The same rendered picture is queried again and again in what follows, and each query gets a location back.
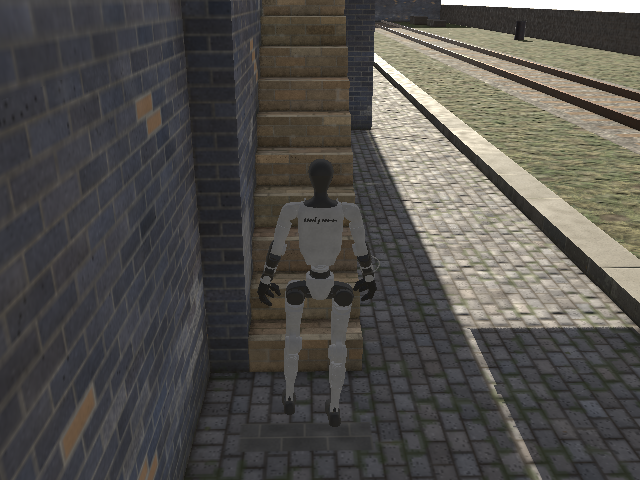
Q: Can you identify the right robot upper arm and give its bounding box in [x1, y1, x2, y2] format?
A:
[342, 202, 368, 257]

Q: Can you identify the left robot upper arm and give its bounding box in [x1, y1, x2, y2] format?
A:
[270, 202, 300, 256]

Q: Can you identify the right robot forearm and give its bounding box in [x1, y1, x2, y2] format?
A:
[357, 241, 375, 282]

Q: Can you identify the left robot hand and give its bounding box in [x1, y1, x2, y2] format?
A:
[257, 281, 281, 306]

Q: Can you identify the robot left thigh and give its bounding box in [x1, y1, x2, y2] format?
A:
[285, 280, 306, 354]

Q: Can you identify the left robot forearm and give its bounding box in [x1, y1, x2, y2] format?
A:
[260, 240, 281, 285]

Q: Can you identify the right robot hand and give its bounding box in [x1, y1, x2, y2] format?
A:
[353, 278, 377, 301]

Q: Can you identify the robot left foot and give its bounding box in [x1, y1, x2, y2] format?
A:
[282, 389, 296, 415]

